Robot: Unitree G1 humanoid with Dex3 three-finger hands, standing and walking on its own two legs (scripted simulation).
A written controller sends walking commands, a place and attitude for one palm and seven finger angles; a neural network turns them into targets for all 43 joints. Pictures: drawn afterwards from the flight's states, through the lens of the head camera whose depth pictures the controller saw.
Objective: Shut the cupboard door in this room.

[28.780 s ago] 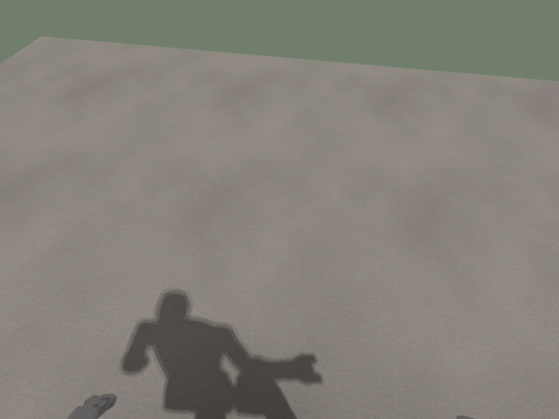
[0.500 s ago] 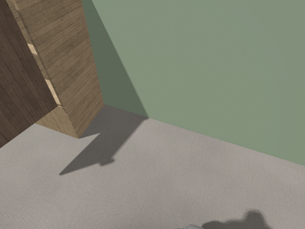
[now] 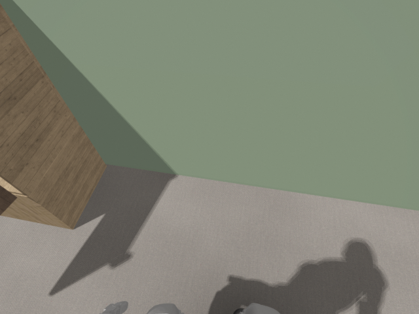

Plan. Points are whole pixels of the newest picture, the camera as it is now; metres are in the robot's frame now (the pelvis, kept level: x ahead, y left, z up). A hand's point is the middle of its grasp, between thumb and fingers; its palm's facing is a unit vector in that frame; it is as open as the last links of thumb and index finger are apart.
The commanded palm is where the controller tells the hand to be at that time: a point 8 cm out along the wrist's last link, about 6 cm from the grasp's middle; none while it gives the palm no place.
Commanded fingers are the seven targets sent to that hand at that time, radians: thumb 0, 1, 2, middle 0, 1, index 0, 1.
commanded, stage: turn to face it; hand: left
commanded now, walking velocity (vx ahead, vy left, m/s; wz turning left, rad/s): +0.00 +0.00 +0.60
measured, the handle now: out of the picture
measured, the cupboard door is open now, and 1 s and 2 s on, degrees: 78 78 78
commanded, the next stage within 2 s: take the last steps up to it in 1.86 s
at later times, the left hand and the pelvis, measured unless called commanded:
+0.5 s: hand out of the picture +0.04 +0.23 -0.18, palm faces +0.34 -0.92 -0.20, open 7.4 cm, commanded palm none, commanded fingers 0.00 0.90 0.90 -0.20 -0.30 -0.20 -0.30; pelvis +0.07 +0.04 +0.00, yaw +16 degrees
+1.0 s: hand out of the picture +0.10 +0.21 -0.13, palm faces +0.52 -0.80 -0.30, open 7.4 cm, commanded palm none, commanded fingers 0.00 0.90 0.90 -0.20 -0.30 -0.20 -0.30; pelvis +0.10 -0.01 +0.01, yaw +33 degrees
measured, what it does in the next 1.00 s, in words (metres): walks ahead, turning left: left foot, then right foot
